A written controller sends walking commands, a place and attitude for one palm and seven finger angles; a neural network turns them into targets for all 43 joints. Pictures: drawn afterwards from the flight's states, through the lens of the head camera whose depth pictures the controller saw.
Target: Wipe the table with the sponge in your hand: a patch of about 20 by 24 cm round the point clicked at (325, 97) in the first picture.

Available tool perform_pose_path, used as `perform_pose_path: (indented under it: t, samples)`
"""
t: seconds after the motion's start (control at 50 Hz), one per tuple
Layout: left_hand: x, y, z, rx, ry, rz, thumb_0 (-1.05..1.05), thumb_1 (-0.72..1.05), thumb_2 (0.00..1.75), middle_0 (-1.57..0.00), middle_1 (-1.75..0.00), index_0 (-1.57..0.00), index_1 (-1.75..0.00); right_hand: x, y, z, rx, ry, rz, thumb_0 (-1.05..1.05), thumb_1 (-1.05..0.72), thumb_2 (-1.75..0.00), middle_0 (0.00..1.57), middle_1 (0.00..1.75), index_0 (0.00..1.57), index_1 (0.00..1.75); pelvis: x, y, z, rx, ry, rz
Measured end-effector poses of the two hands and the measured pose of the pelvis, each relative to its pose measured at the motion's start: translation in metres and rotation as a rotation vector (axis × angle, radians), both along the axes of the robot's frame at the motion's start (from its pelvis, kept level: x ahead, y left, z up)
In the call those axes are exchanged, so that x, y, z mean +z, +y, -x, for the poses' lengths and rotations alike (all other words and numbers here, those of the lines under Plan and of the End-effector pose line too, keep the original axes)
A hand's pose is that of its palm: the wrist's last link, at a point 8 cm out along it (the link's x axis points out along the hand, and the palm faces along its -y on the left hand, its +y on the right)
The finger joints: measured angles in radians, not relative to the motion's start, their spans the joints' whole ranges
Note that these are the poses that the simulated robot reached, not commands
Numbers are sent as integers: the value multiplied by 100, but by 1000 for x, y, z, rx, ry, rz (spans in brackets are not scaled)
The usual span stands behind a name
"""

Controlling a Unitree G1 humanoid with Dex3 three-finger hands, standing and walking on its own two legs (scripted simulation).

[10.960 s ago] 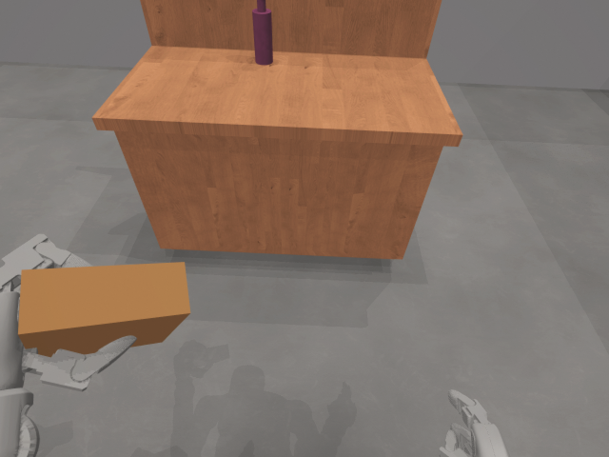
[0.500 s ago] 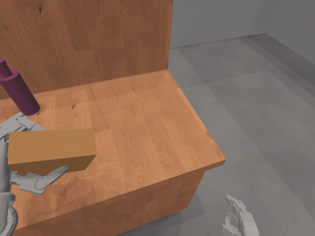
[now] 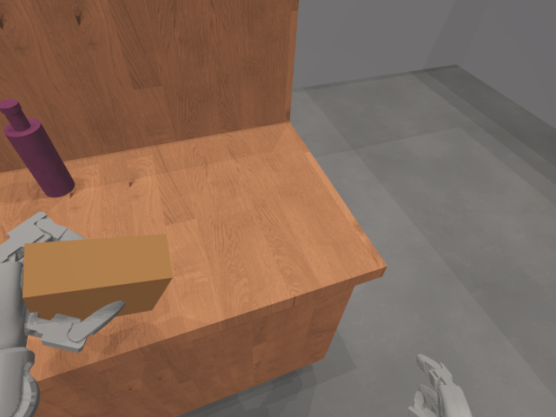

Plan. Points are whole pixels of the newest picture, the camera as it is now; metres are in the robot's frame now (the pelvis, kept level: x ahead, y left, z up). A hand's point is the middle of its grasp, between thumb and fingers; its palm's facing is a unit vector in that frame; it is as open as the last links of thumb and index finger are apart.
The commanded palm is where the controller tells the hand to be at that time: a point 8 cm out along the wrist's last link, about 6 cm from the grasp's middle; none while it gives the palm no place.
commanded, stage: come to a stop and stand still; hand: left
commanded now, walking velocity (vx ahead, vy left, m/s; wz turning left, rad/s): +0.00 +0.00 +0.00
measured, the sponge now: (121, 280) +0.23 +0.21 +0.13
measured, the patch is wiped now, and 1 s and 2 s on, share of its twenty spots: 0.00 0.00 0.00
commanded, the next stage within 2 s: look again from close up in 0.22 s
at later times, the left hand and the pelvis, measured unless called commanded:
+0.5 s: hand (77, 277) +0.23 +0.26 +0.13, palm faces +0.30 -0.88 -0.38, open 9.4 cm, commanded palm +0.18 +0.30 +0.17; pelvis +0.02 +0.02 +0.00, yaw -1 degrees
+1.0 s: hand (67, 243) +0.26 +0.27 +0.15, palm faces +0.36 -0.87 -0.33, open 9.4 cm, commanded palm +0.19 +0.30 +0.17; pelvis +0.03 +0.02 +0.00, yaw -2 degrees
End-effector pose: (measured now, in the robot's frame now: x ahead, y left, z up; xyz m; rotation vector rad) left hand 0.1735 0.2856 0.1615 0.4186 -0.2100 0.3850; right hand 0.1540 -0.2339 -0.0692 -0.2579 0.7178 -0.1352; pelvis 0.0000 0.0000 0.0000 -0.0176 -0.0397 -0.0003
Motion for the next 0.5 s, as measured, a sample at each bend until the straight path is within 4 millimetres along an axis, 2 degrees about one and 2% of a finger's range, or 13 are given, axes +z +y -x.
perform_pose_path:
  t: [0.16, 0.2, 0.26, 0.32, 0.42, 0.5]
  samples:
    - [14, -4, -5, -22, -49, -35, 0, -42, 101, -80, -137, -80, -136, -2, -2, 4, -13, 1, -13, 1, -90, -90, 20, 30, 20, 30, 0, -1, -1, 0, -1, -2]
    - [29, 6, -13, -43, -86, -165, 0, -42, 101, -81, -137, -80, -136, -4, 1, 4, 23, 4, 3, 1, -90, -90, 20, 30, 20, 30, -2, -3, 3, 4, 6, 2]
    - [39, 31, -23, -5, -147, -175, 0, -42, 101, -80, -137, -80, -136, -4, 6, 4, 41, 9, -13, 1, -90, -90, 20, 30, 20, 30, -2, -2, 5, -10, 13, -1]
    - [26, 31, -23, -4, -110, -107, 0, -42, 101, -80, -137, -80, -136, -3, 11, 4, 29, -23, -40, 1, -90, -90, 20, 30, 20, 30, -2, 6, 2, -25, 17, -6]
    - [-9, 7, -18, -106, 14, -19, 0, -42, 101, -80, -137, -80, -137, -5, 23, 2, 22, -18, -50, 1, -90, -90, 20, 30, 20, 30, -2, 17, -9, -25, 23, -9]
    - [-17, 15, -21, -110, 22, -17, 0, -42, 101, -80, -137, -80, -137, -2, 34, -7, 49, 9, -26, 1, -90, -90, 20, 30, 20, 30, -2, 19, -16, -12, 24, -7]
